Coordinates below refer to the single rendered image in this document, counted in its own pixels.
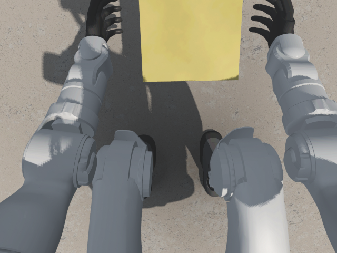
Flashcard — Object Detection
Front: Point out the robot right forearm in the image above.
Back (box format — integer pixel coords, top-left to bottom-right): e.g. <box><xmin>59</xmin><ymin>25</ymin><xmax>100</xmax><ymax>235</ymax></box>
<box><xmin>265</xmin><ymin>33</ymin><xmax>337</xmax><ymax>136</ymax></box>

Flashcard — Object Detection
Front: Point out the robot right thigh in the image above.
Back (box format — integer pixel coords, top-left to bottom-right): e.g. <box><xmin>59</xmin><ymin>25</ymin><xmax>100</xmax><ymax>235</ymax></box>
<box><xmin>213</xmin><ymin>138</ymin><xmax>290</xmax><ymax>253</ymax></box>

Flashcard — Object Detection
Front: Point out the robot right upper arm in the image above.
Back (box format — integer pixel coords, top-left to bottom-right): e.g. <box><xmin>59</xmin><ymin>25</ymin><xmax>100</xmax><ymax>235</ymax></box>
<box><xmin>283</xmin><ymin>127</ymin><xmax>337</xmax><ymax>253</ymax></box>

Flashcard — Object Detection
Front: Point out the robot right hand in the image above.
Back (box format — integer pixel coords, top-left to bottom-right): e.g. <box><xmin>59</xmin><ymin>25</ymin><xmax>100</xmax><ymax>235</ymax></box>
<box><xmin>249</xmin><ymin>0</ymin><xmax>295</xmax><ymax>48</ymax></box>

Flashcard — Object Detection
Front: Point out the robot left hand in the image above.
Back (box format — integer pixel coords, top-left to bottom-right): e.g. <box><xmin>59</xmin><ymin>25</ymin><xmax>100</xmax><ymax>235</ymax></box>
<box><xmin>85</xmin><ymin>0</ymin><xmax>123</xmax><ymax>42</ymax></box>

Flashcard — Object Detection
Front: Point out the right robot foot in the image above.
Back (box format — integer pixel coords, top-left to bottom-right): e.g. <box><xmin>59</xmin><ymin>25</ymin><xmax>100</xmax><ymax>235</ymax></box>
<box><xmin>200</xmin><ymin>131</ymin><xmax>222</xmax><ymax>197</ymax></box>

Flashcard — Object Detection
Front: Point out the carton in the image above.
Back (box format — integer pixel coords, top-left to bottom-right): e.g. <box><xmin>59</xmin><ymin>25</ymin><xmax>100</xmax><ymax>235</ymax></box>
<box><xmin>139</xmin><ymin>0</ymin><xmax>243</xmax><ymax>82</ymax></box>

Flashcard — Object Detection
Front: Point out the robot left forearm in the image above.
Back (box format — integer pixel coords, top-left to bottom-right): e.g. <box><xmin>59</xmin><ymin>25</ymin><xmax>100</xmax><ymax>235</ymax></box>
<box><xmin>22</xmin><ymin>36</ymin><xmax>113</xmax><ymax>177</ymax></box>

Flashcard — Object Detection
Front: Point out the robot left upper arm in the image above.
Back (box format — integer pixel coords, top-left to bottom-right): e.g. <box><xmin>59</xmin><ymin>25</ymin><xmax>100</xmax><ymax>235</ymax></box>
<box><xmin>0</xmin><ymin>129</ymin><xmax>97</xmax><ymax>253</ymax></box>

